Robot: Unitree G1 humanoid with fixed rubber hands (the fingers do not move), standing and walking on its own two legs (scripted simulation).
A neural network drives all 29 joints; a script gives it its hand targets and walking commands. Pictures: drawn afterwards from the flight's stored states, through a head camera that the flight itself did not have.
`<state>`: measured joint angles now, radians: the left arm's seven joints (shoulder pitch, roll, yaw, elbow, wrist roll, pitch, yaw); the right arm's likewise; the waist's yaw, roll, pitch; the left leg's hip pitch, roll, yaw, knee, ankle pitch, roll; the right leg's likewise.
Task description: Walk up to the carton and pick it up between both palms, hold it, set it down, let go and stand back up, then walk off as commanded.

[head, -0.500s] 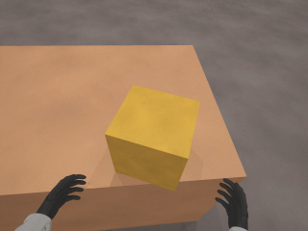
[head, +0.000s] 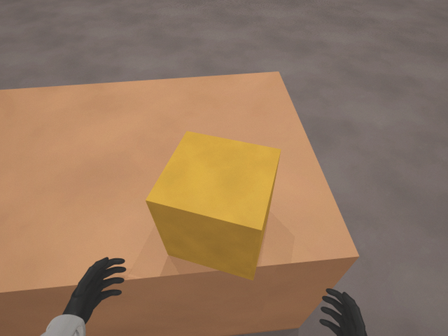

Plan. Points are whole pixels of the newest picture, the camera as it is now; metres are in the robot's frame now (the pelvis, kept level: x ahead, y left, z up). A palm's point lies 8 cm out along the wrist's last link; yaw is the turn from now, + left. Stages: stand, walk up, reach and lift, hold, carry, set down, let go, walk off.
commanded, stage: set down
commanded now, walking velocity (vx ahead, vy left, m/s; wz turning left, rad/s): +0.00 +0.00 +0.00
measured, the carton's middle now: (220, 206) +0.37 +0.02 +0.01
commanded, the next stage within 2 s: let go in 0.06 s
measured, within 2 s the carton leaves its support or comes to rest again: neither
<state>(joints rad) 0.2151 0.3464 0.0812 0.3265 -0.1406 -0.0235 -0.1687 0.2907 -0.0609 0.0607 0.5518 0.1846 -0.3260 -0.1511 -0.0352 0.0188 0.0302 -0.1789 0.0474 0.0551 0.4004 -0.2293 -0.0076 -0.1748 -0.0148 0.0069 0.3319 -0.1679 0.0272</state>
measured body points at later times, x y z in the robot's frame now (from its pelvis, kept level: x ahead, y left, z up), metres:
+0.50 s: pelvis -0.01 -0.01 +0.00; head -0.01 -0.03 +0.45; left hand +0.22 +0.25 -0.02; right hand +0.13 -0.22 -0.10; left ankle -0.01 +0.12 -0.75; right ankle +0.00 -0.14 -0.75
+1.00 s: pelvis -0.01 -0.01 +0.00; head -0.02 -0.03 +0.45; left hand +0.11 +0.27 -0.08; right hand +0.07 -0.28 -0.13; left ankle -0.01 +0.12 -0.75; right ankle +0.00 -0.14 -0.75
